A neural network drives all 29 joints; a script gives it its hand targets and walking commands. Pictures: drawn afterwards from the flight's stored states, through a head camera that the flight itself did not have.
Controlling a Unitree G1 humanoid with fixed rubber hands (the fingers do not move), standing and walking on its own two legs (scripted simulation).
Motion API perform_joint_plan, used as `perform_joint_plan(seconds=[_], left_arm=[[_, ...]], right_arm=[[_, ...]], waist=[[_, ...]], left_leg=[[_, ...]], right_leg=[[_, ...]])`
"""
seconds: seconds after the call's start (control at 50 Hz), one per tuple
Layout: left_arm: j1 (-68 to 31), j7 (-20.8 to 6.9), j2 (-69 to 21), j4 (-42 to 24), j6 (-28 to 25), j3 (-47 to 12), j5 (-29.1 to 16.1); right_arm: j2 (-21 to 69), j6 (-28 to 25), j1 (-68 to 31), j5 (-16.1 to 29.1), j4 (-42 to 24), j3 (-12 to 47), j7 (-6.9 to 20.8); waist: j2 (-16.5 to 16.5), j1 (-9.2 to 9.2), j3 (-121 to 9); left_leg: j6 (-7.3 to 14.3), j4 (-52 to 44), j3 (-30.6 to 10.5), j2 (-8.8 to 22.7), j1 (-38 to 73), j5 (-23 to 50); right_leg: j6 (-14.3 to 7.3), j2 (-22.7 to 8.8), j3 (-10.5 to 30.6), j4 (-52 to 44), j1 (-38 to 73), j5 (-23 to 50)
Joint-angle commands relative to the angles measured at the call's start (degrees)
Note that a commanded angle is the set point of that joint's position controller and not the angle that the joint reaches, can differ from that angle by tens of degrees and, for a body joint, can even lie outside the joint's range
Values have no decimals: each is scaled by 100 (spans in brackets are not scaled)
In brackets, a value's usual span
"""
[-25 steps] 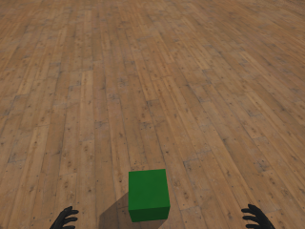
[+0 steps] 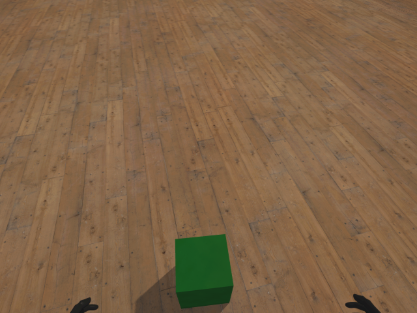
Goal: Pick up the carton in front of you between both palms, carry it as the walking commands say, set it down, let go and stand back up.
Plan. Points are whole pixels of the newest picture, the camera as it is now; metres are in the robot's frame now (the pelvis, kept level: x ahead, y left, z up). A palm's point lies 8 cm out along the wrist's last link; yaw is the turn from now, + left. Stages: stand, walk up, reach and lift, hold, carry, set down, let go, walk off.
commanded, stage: stand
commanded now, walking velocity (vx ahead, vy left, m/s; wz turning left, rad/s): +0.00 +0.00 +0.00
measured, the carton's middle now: (203, 271) +0.42 +0.04 -0.65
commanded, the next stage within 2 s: none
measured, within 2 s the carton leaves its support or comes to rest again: neither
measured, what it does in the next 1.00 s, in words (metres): stands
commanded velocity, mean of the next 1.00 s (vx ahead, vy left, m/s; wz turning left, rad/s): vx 0.00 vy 0.00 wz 0.00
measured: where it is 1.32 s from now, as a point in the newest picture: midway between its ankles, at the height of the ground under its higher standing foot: outside the picture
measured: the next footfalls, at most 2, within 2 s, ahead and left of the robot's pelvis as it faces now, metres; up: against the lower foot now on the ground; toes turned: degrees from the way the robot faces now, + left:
none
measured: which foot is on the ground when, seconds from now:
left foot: down 0.00-1.00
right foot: down 0.00-1.00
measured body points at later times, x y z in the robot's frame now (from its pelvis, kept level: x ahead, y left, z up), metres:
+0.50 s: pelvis -0.02 +0.00 +0.01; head -0.02 +0.02 +0.45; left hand +0.09 +0.31 -0.11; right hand +0.10 -0.31 -0.10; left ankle -0.02 +0.09 -0.74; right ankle -0.05 -0.12 -0.74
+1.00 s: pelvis -0.03 +0.01 +0.01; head -0.03 +0.02 +0.46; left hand +0.07 +0.32 -0.12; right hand +0.07 -0.31 -0.10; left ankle -0.02 +0.09 -0.74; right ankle -0.05 -0.12 -0.74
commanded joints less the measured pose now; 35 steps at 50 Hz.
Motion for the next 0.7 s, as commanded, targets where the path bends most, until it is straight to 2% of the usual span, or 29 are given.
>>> perform_joint_plan(seconds=[0.0, 0.02, 0.04, 0.06, 0.08, 0.1, 0.12, 0.14, 0.16, 0.18, 0.2, 0.22, 0.24, 0.26, 0.32, 0.34, 0.36, 0.38, 0.4, 0.44, 0.46, 0.48, 0.5, 0.52, 0.58, 0.6, 0.62, 0.64, 0.68], left_arm=[[-59, 40, 775, -270, -85, 191, -1], [-59, 29, 956, -164, -101, 236, 14], [-190, 20, 773, -259, -91, 225, 36], [-233, 10, 825, -189, -89, 191, 7], [-145, 13, 923, -120, -85, 214, 14], [-47, 41, 927, -65, -90, 229, -46], [-12, 41, 997, 26, -80, 237, -5], [-10, 42, 913, -2, -90, 195, -22], [-65, 67, 846, -23, -112, 202, 16], [-142, 44, 934, -13, -90, 199, -27], [-121, 26, 843, 30, -84, 161, -48], [-126, 13, 831, 59, -90, 144, -17], [-261, 7, 808, 113, -100, 100, 4], [-71, 27, 859, 150, -102, 156, -28], [-92, 35, 892, 167, -82, 183, -22], [-387, -5, 839, 214, -81, 113, 24], [-139, 9, 971, 219, -133, 206, 5], [-138, 26, 1006, 350, -93, 192, 20], [-186, 20, 979, 337, -70, 164, -1], [-221, 0, 1029, 368, -117, 171, -23], [-232, -16, 961, 355, -137, 202, -66], [-272, -35, 865, 392, -156, 125, -1], [-202, -48, 933, 338, -143, 173, -6], [-158, -23, 926, 420, -153, 182, 8], [-237, -30, 997, 504, -146, 162, 0], [-85, -7, 975, 532, -155, 138, -20], [-225, -21, 1026, 506, -151, 112, -18], [-198, -13, 1041, 534, -128, 153, -34], [-158, -42, 984, 536, -109, 133, -23]], right_arm=[[-920, -66, -107, 0, -242, -171, -15], [-926, -72, -193, 13, -218, -175, -4], [-913, -98, -308, -43, -251, -196, -11], [-988, -94, -285, -2, -254, -232, -13], [-911, -105, -315, -6, -175, -196, 0], [-1001, -108, -246, -10, -181, -250, 4], [-924, -125, -280, -19, -154, -209, -12], [-932, -106, -305, 16, -124, -181, 8], [-987, -79, -242, 28, -58, -221, -15], [-944, -109, -125, 61, -9, -194, -18], [-1044, -110, -208, 11, 9, -220, -14], [-1047, -107, -165, 33, 35, -216, -37], [-986, -115, -277, 16, 82, -186, -41], [-1027, -96, -246, 30, 43, -204, -11], [-1104, -102, -350, -4, 116, -246, -18], [-1006, -105, -352, 12, 188, -168, -51], [-1049, -93, -188, -9, 201, -190, -25], [-1152, -82, -462, -15, 171, -239, -4], [-1107, -72, -263, 19, 259, -224, 16], [-1005, -91, -298, 28, 305, -145, 36], [-1060, -106, -257, 19, 244, -162, 14], [-1000, -131, -354, 18, 300, -151, -2], [-1079, -111, -277, 24, 311, -152, -6], [-1161, -108, -359, -7, 349, -177, 17], [-1254, -130, -281, 47, 401, -161, 30], [-1245, -126, -277, 81, 459, -193, 57], [-1176, -127, -223, 50, 423, -172, 33], [-1196, -129, -303, 28, 460, -127, 36], [-1245, -124, -268, 56, 574, -147, 23]], waist=[[118, 11, -327], [175, 11, -264], [-19, 70, -302], [5, -57, -484], [-91, 23, -364], [159, 24, -408], [34, 50, -342], [-19, 120, -421], [272, 56, -428], [320, -38, -638], [298, 40, -392], [410, -29, -439], [140, -74, -260], [-69, 17, -250], [404, 48, -423], [155, -63, -66], [-50, 29, -42], [15, 37, -50], [238, -83, -17], [161, 44, -11], [267, -21, 7], [90, -34, 34], [138, 40, 53], [304, 25, -302], [84, -1, -281], [316, 36, -238], [254, -77, -14], [334, 33, -29], [-53, 84, -52]], left_leg=[[-103, -319, -717, 736, 450, 1731], [-106, -380, -696, 715, 360, 1615], [-118, -325, -707, 706, 406, 1500], [-157, -379, -691, 709, 450, 1630], [-92, -308, -666, 741, 592, 1856], [-108, -289, -655, 725, 561, 2199], [-73, -275, -710, 732, 545, 2255], [-97, -285, -689, 738, 482, 2147], [-56, -248, -695, 764, 560, 2314], [-108, -284, -692, 741, 723, 2241], [-102, -423, -741, 772, 621, 2190], [-102, -433, -695, 765, 643, 2175], [-72, -434, -771, 837, 634, 2031], [-53, -480, -760, 800, 627, 1981], [-104, -552, -794, 744, 564, 1866], [-89, -538, -763, 728, 413, 1628], [-30, -638, -870, 790, 472, 1493], [-58, -651, -835, 758, 481, 1374], [-126, -703, -785, 732, 526, 1189], [-100, -757, -845, 755, 411, 1092], [-105, -768, -787, 738, 364, 1094], [-46, -777, -846, 790, 418, 962], [-50, -859, -903, 794, 213, 831], [-78, -833, -896, 774, 439, 925], [-42, -750, -881, 830, 582, 1448], [-37, -759, -917, 848, 453, 1356], [-52, -857, -970, 799, 358, 1358], [-12, -842, -940, 844, 338, 1209], [-61, -878, -917, 784, 285, 1012]], right_leg=[[11, -600, 430, -247, -228, 1584], [-3, -571, 453, -364, -130, 1512], [3, -574, 450, -380, -163, 1494], [-13, -584, 371, -378, -160, 1604], [-18, -599, 383, -404, -220, 1836], [-13, -608, 426, -352, -103, 2153], [-26, -671, 421, -353, -60, 2290], [-1, -639, 399, -351, -21, 2135], [-65, -667, 411, -339, -88, 2219], [-51, -633, 406, -347, 28, 2080], [-12, -604, 332, -307, -106, 1885], [-23, -585, 418, -381, -108, 1732], [-30, -603, 385, -489, -263, 1718], [-19, -605, 390, -470, -184, 1680], [9, -608, 372, -541, 65, 1645], [-20, -625, 446, -630, -191, 1518], [-47, -655, 416, -604, -203, 1262], [-13, -568, 434, -772, -281, 1229], [-42, -682, 470, -798, -235, 1344], [-39, -635, 440, -831, -221, 1053], [-52, -645, 488, -784, -217, 934], [-102, -679, 534, -836, -274, 908], [-58, -631, 449, -830, -131, 872], [-46, -648, 485, -761, 3, 958], [-52, -717, 426, -738, -54, 1262], [-69, -701, 452, -787, 43, 1231], [-77, -692, 433, -739, -137, 1131], [-71, -704, 504, -806, -138, 1084], [-55, -659, 402, -798, -56, 978]])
